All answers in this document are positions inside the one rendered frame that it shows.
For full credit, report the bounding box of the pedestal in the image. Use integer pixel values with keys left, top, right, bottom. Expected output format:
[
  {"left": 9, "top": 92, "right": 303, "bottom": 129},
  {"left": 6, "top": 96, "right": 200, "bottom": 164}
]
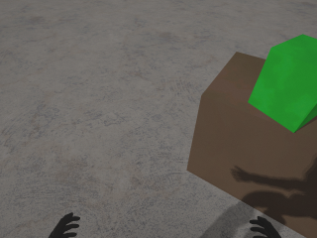
[{"left": 186, "top": 52, "right": 317, "bottom": 238}]

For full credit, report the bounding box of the robot left hand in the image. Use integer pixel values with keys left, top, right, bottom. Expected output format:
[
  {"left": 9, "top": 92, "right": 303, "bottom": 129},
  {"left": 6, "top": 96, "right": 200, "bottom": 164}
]
[{"left": 49, "top": 212, "right": 80, "bottom": 238}]

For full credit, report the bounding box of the robot right hand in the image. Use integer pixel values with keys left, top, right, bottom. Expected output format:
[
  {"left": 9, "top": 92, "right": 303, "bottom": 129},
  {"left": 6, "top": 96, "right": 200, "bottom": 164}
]
[{"left": 249, "top": 216, "right": 281, "bottom": 238}]

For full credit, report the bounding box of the carton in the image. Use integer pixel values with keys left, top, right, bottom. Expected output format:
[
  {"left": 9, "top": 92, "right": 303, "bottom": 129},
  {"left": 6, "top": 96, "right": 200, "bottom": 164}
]
[{"left": 248, "top": 34, "right": 317, "bottom": 133}]

